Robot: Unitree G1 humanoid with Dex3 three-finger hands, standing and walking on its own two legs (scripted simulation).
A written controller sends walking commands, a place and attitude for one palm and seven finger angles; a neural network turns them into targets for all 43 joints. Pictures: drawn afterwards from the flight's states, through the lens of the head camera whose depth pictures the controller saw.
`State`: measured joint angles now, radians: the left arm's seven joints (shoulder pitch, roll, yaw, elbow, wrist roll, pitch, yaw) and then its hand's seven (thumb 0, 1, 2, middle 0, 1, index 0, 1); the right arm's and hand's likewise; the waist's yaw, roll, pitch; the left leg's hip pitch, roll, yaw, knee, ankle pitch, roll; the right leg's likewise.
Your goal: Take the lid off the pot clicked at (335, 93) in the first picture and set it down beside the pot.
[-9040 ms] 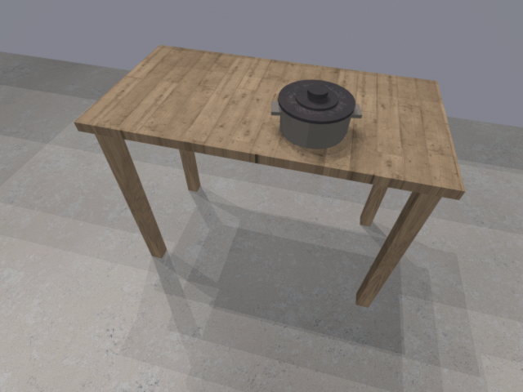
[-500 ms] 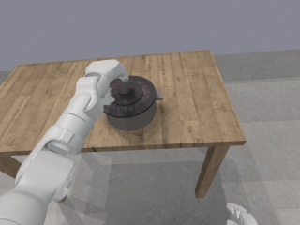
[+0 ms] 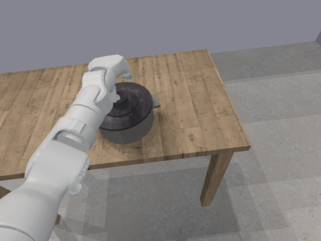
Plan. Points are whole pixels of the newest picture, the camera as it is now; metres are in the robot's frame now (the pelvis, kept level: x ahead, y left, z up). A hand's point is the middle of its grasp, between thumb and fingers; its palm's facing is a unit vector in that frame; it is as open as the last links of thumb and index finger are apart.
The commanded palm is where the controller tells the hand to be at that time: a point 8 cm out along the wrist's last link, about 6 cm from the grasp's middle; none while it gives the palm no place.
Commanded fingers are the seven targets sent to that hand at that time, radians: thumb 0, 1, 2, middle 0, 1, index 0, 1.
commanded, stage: move the open hand above the knob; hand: left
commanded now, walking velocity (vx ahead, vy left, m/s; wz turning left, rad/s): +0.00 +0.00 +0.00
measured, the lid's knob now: (118, 98) +0.50 +0.10 +0.07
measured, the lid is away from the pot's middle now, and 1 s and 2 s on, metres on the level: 0.00 0.00 0.00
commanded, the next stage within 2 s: lower the open fingers around the knob in 0.40 s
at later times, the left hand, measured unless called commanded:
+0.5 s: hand (110, 89) +0.47 +0.10 +0.14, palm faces -0.27 -0.06 -0.96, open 10.1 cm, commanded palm +0.46 +0.11 +0.20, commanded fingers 0.00 -0.31 1.45 -0.84 -0.08 -0.84 -0.08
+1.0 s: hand (117, 97) +0.47 +0.09 +0.11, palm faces -0.33 -0.06 -0.94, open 10.1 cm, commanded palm +0.46 +0.10 +0.17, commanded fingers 0.00 -0.31 1.45 -0.84 -0.08 -0.84 -0.08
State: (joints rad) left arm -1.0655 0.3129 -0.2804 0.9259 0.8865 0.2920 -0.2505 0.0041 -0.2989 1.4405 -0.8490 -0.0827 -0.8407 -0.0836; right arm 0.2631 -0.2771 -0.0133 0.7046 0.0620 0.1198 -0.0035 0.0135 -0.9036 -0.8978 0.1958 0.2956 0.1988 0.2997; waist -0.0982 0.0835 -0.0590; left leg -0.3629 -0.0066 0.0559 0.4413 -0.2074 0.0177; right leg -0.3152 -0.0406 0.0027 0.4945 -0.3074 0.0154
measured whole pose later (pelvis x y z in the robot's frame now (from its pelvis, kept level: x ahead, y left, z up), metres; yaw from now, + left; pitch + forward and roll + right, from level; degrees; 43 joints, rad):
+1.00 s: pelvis +0.00 +0.00 +0.00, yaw +0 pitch +8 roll +1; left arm -1.04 0.27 -0.31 0.96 0.88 0.29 -0.22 0.00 -0.30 1.44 -0.85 -0.08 -0.84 -0.08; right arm 0.25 -0.27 -0.02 0.72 0.06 0.13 0.00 0.01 -0.90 -0.90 0.20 0.30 0.20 0.30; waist -0.09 0.08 -0.07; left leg -0.38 -0.01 0.05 0.45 -0.21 0.02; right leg -0.33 -0.04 0.00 0.50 -0.31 0.02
